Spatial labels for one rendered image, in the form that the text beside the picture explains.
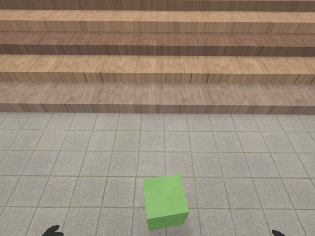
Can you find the carton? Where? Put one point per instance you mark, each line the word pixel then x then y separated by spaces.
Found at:
pixel 165 201

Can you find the left robot hand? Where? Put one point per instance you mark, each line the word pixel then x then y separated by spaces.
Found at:
pixel 51 231

